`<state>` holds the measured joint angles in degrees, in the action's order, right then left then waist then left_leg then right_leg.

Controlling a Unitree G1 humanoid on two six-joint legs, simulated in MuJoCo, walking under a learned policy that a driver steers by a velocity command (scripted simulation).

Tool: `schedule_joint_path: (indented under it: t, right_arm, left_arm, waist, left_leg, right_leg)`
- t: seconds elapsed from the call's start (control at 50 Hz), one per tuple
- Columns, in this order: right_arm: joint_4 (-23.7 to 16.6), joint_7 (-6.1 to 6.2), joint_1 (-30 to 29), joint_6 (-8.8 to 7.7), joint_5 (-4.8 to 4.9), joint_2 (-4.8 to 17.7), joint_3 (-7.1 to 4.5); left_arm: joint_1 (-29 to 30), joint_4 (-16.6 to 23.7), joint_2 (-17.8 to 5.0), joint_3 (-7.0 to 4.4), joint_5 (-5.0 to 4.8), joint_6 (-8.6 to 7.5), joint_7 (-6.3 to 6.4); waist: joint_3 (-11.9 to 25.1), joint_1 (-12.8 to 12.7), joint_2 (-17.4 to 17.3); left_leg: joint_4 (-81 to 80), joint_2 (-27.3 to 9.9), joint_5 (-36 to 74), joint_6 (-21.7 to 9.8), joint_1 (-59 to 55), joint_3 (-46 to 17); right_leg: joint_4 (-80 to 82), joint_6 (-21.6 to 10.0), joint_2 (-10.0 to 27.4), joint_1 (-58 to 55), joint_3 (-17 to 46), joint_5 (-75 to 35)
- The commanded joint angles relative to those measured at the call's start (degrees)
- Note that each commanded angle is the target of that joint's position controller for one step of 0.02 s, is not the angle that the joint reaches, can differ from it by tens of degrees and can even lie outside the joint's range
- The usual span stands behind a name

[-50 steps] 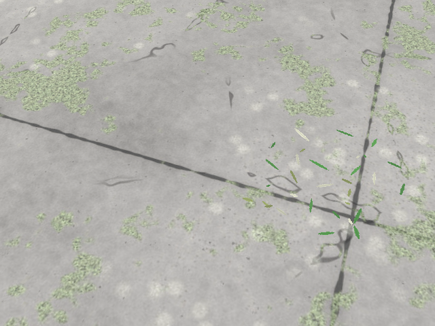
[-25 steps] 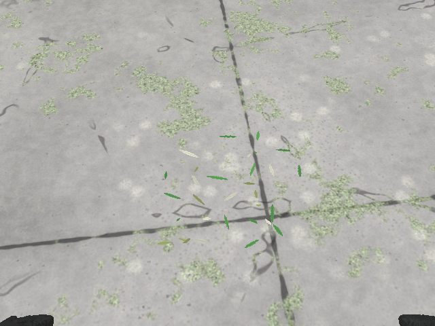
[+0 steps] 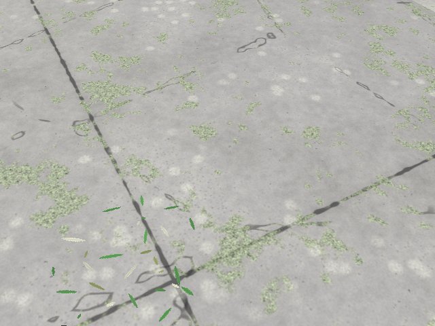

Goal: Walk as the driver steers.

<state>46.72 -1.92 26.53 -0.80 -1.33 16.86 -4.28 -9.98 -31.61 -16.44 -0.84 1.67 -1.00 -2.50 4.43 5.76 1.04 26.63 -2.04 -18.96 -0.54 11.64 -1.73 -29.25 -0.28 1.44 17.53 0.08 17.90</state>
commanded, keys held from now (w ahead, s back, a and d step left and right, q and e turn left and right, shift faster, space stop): w+q+shift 0.06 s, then s+q+shift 0.40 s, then w+shift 0.10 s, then w+e+shift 0.44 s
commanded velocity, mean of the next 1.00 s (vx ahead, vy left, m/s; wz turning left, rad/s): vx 0.42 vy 0.00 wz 0.27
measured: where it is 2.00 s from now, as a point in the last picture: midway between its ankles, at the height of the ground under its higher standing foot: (167, 201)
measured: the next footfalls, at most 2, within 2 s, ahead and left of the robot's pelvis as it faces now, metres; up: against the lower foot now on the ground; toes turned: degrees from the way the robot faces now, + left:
left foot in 0.36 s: +0.31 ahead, +0.12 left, +0.00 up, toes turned +17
right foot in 0.80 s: +0.30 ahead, -0.08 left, +0.00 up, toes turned +27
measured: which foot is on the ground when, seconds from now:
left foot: down 0.00-0.00, up 0.02-0.34, down 0.36-0.78, up 0.80-1.00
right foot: down 0.00-0.34, up 0.36-0.78, down 0.80-1.00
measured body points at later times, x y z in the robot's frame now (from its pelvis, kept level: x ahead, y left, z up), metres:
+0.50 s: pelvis +0.16 +0.01 -0.02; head +0.23 +0.05 +0.42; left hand +0.22 +0.32 -0.13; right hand +0.42 -0.20 -0.11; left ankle +0.27 +0.11 -0.74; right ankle +0.15 -0.16 -0.63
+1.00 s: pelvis +0.30 +0.00 +0.01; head +0.32 -0.03 +0.46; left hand +0.14 +0.21 -0.10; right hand +0.62 -0.10 -0.05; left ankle +0.29 +0.18 -0.67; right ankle +0.27 -0.10 -0.74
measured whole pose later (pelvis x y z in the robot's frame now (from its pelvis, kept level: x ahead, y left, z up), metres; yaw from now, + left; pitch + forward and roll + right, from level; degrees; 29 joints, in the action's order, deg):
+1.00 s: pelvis +0.30 +0.00 +0.01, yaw +18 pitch +4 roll +4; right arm 32.6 -1.8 1.6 0.2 -2.1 13.9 -0.9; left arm -32.9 -47.6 -12.3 -2.1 0.6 -1.4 -1.3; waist 3.1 -9.2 -0.6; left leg 50.8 0.0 -8.2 3.6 33.3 -2.0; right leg -20.7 -4.6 -2.0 8.1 9.1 15.7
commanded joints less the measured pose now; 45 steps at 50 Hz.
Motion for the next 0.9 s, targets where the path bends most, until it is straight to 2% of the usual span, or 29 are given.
schedule_joint_path:
  t: [0.02, 0.04, 0.06, 0.1, 0.12, 0.14, 0.18, 0.24, 0.32, 0.34, 0.36, 0.38, 0.4, 0.42, 0.46, 0.48, 0.52, 0.58, 0.66, 0.72, 0.74, 0.76, 0.78, 0.8, 0.82, 0.84, 0.86, 0.88, 0.9]
  right_arm:
    - [-10.63, 0.2, -15.68, -2.3, 0.69, -2.74, 1.22]
    - [-12.81, 0.38, -17.48, -2.49, 1.0, 0.16, 0.8]
    - [-12.33, -0.1, -18.8, -2.18, 0.78, 3.17, -0.1]
    - [-7.13, -1.36, -10.39, -1.42, -0.27, 5.3, -1.16]
    - [-7.66, -0.03, -9.54, -2.02, 5.25, 5.08, -1.45]
    - [-7.65, 0.35, -10.71, -1.83, 4.97, 5.02, -1.2]
    - [-9.31, 0.36, -13.04, -1.2, 2.88, 2.94, -0.62]
    - [-11.01, -1.23, -16.63, -1.27, 2.09, -0.09, 0.76]
    - [-9.27, -3.02, -5.84, -0.23, 2.24, 6.97, -2.12]
    - [-8.1, -2.3, 0.41, -0.05, 2.13, 10.17, -3.57]
    - [-7.49, -0.63, 3.02, 0.03, 2.05, 12.39, -4.45]
    - [-10.52, 0.66, -2.59, -0.15, 1.08, 17.54, -4.5]
    - [-15.24, 0.06, -7.1, -1.3, -1.95, 18.14, -3.74]
    - [-17.63, -0.46, -12.93, -0.76, -0.98, 15.71, -3.86]
    - [-18.13, 0.58, -17.94, 0.6, 2.27, 10.89, -2.39]
    - [-17.59, 1.35, -18.47, 1.38, 3.39, 9.69, -1.9]
    - [-18.4, 2.55, -21.3, 2.16, 3.06, 9.7, -1.85]
    - [-18.21, 3.97, -20.62, 1.63, 1.65, 9.81, -1.76]
    - [-16.71, 2.85, -19.25, -0.01, 1.0, 9.61, -1.47]
    - [-16.02, 1.73, -23.07, -1.69, 1.39, 8.8, -1.2]
    - [-16.02, 0.89, -24.01, -0.35, -1.49, 8.85, -1.06]
    - [-16.37, 0.66, -28.35, 0.32, -1.39, 8.49, -1.21]
    - [-16.85, 0.75, -31.73, 0.71, -1.19, 5.52, -0.54]
    - [-18.28, 0.7, -34.48, 1.05, -0.67, -1.59, 2.02]
    - [-23.32, 0.49, -33.71, 0.61, -0.6, -6.23, 4.1]
    - [-24.04, 0.29, -30.92, -0.3, -1.6, -2.18, 3.33]
    - [-21.84, 0.52, -28.73, -0.77, -1.9, 3.35, 1.74]
    - [-19.51, 0.79, -27.69, -0.71, -1.99, 6.47, 0.6]
    - [-18.35, 0.83, -28.25, -0.3, -1.69, 7.04, 0.13]
  left_arm:
    - [-23.56, -2.2, -14.29, -4.02, 1.6, -2.41, 2.95]
    - [-19.71, -1.74, -17.37, -5.13, 1.62, -2.46, 3.7]
    - [-15.11, -1.67, -12.64, -3.94, 1.2, -2.67, 3.63]
    - [-9.14, -1.64, -6.47, -2.2, 1.01, -2.92, 3.47]
    - [-6.85, -1.55, -3.8, -2.19, -1.93, -3.86, 3.84]
    - [-5.23, -1.84, -2.7, -1.9, -1.87, -4.3, 4.2]
    - [-1.47, -2.2, -4.43, -2.73, -0.76, -3.9, 5.22]
    - [0.69, -3.64, -7.64, -3.84, -1.15, -2.5, 6.64]
    - [1.61, -4.41, -10.96, -5.27, -4.01, -1.46, 6.95]
    - [3.0, -3.73, -9.78, -4.91, -4.68, -1.66, 6.3]
    - [0.95, -3.36, -5.9, -3.68, -4.29, -2.43, 5.09]
    - [-5.53, -2.5, 1.68, -1.53, 0.23, -2.43, 3.7]
    - [-12.14, -2.98, -2.46, -1.24, -0.8, -2.26, 3.25]
    - [-6.37, -3.64, -9.12, -2.59, -1.41, -1.47, 3.56]
    - [-1.31, -3.71, -8.23, -2.77, -0.69, 0.91, 5.61]
    - [-3.51, -3.9, -8.83, -3.11, -0.91, 1.62, 5.78]
    - [-5.96, -4.58, -8.08, -3.33, -1.09, 1.88, 4.54]
    - [-7.19, -5.67, -5.4, -2.51, -0.91, 0.52, 3.5]
    - [-9.96, -7.19, -5.07, -2.04, -2.17, -0.37, 3.58]
    - [-13.14, -8.69, -5.6, -2.24, -2.91, -0.42, 4.07]
    - [-16.5, -9.98, -5.7, -1.71, 0.57, 1.56, 1.54]
    - [-23.43, -12.84, -4.06, -1.8, -0.09, 2.52, 0.38]
    - [-30.44, -16.1, -2.17, -1.61, -0.33, 2.68, -0.37]
    - [-28.58, -15.1, -0.82, -0.34, -0.27, 2.25, -0.64]
    - [-15.86, -9.1, -4.0, 0.19, -1.27, 1.4, 0.37]
    - [-6.01, -5.43, -11.25, -2.94, 0.53, 1.06, 1.74]
    - [-3.74, -4.49, -14.77, -4.86, 0.72, 0.27, 2.1]
    - [-6.44, -5.8, -13.94, -5.15, 0.19, -0.51, 1.69]
    - [-11.61, -7.95, -11.68, -4.74, -0.42, -1.21, 1.4]
  waist:
    - [1.72, -17.36, 15.54]
    - [-0.89, -15.42, 11.54]
    - [-4.99, -12.62, 6.76]
    - [-5.46, -7.12, 5.81]
    - [-8.47, -6.64, 11.56]
    - [-8.8, -6.27, 9.83]
    - [-10.09, -4.76, 5.68]
    - [-9.88, -5.39, 4.98]
    - [-0.24, -0.1, 6.72]
    - [3.17, 3.43, 4.65]
    - [2.89, 4.1, -4.3]
    - [4.64, -4.29, -19.72]
    - [22.21, -5.27, -14.46]
    - [20.44, -2.69, -5.53]
    - [8.49, -4.98, 2.3]
    - [7.4, -7.24, 1.63]
    - [5.75, -9.27, -5.34]
    - [6.2, -8.41, -9.5]
    - [3.12, -7.2, -12.23]
    - [-0.8, -9.13, -10.44]
    - [-1.77, -10.26, -7.2]
    - [-5.03, -14.33, -2.85]
    - [-8.88, -17.67, 6.6]
    - [-16.29, -16.43, 15.15]
    - [-18.75, -8.46, 15.21]
    - [-17.68, -3.47, 11.53]
    - [-15.52, -2.68, 5.71]
    - [-12.12, -4.34, 1.66]
    - [-9.43, -7.27, 1.25]
  left_leg:
    - [29.34, 5.25, -15.38, -4.37, 39.08, -2.42]
    - [37.13, 3.94, -6.74, -5.02, 45.66, -5.8]
    - [40.16, 1.04, -0.97, -4.85, 46.72, -7.22]
    - [39.36, -0.93, 2.65, -2.01, 38.11, -3.04]
    - [41.26, -3.73, 5.92, -0.31, 41.92, -5.44]
    - [42.49, -3.55, 7.2, 0.9, 40.55, -4.42]
    - [38.72, -2.9, 9.64, 3.43, 36.78, -0.27]
    - [18.32, -0.74, 19.93, 4.21, 22.05, 5.54]
    - [11.76, 5.77, 15.92, -1.26, 4.47, 8.98]
    - [5.62, 7.32, 20.05, -4.17, -4.72, 8.07]
    - [-1.45, 5.87, 31.41, -6.77, -13.51, 3.2]
    - [7.38, -7.07, 72.9, -13.16, -22.27, -15.91]
    - [-0.2, -20.64, 67.75, -26.0, -28.11, -41.43]
    - [-3.82, -17.76, 52.6, -23.47, -23.3, -38.11]
    - [-5.48, -10.95, 33.97, -15.61, -7.55, -29.44]
    - [-7.97, -8.28, 17.02, -13.73, -1.65, -26.99]
    - [-12.74, -3.08, -10.49, -11.44, 6.31, -23.36]
    - [-13.74, -2.29, -14.75, -10.5, 10.56, -18.0]
    - [-15.54, -7.34, -23.41, -9.71, 11.7, -15.62]
    - [-14.92, -10.13, -22.53, -8.34, 11.72, -12.54]
    - [-13.95, -9.32, -22.88, -5.78, 16.14, -6.86]
    - [-5.9, -6.45, -20.84, -3.63, 19.5, -0.7]
    - [11.26, -2.35, -19.14, -1.22, 27.36, 5.86]
    - [34.83, 3.4, -15.57, 0.43, 43.2, 6.96]
    - [39.75, 4.01, -6.15, 2.81, 48.52, -0.13]
    - [38.78, 1.42, 2.68, 3.55, 46.27, -2.3]
    - [36.71, -0.26, 8.16, 4.68, 39.88, -2.67]
    - [33.59, -0.22, 10.64, 5.43, 32.92, -1.43]
    - [30.93, 0.27, 12.08, 5.37, 28.48, -0.27]
  right_leg:
    - [14.34, -1.55, 21.43, -35.65, 26.53, 26.27]
    - [19.41, -5.96, 26.4, -27.37, 38.83, 33.14]
    - [18.1, -6.0, 23.08, -24.95, 32.85, 28.91]
    - [19.39, -4.73, 16.46, -20.14, 16.36, 8.27]
    - [17.04, -5.93, 15.08, -22.34, 10.85, -8.25]
    - [15.35, -5.67, 14.42, -20.3, 5.57, -25.3]
    - [15.12, -5.49, 13.44, -14.13, -2.09, -38.42]
    - [12.74, -3.92, 8.69, -5.91, -11.56, -37.63]
    - [-5.13, -2.71, 10.87, -9.08, -11.66, -55.7]
    - [-15.52, -0.94, 9.24, -6.86, -11.63, -50.23]
    - [-30.35, 2.2, 4.53, 1.61, -10.79, -18.46]
    - [-53.0, 5.5, -4.33, 17.77, -8.53, 28.89]
    - [-64.2, 6.6, -8.7, 21.92, 6.82, 24.75]
    - [-62.61, 4.84, -5.86, 20.97, 10.3, 18.27]
    - [-53.65, 4.3, -3.24, 19.96, 10.61, 10.26]
    - [-47.4, 3.96, -1.96, 16.8, 10.54, 6.82]
    - [-37.24, 3.32, -1.61, 11.55, 5.8, 1.97]
    - [-28.68, 4.18, -1.09, 5.08, 0.58, 1.99]
    - [-23.74, 1.7, 1.47, 3.64, -2.88, 1.73]
    - [-19.55, -0.95, 2.73, 2.67, -4.63, 2.9]
    - [-12.59, -3.08, 0.24, -2.39, -8.3, 8.55]
    - [-6.07, -4.29, -1.11, -7.72, -10.49, 4.59]
    - [-0.47, -5.65, -0.62, -12.57, -4.7, 7.74]
    - [5.56, -8.86, 8.5, -7.02, 20.12, 27.02]
    - [24.23, -11.81, 13.71, 2.81, 45.98, 40.39]
    - [33.99, -15.31, 18.46, 5.57, 58.91, 47.79]
    - [31.65, -14.33, 17.03, 5.1, 52.47, 38.59]
    - [26.75, -11.71, 12.65, 3.53, 40.86, 25.82]
    - [23.84, -10.08, 8.99, 1.15, 32.36, 17.76]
